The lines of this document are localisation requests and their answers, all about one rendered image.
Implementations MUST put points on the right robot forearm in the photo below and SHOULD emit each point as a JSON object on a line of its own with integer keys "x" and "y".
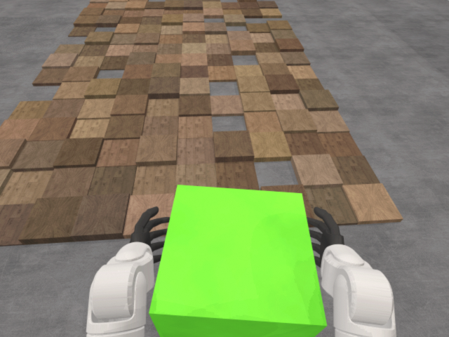
{"x": 363, "y": 302}

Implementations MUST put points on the carton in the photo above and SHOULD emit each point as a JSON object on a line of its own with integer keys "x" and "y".
{"x": 237, "y": 263}

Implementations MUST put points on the left robot forearm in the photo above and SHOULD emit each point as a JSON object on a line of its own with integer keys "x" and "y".
{"x": 118, "y": 294}

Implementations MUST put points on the right robot hand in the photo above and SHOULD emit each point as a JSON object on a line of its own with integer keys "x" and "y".
{"x": 331, "y": 233}

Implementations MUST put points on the left robot hand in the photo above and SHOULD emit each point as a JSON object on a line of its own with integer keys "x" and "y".
{"x": 144, "y": 225}

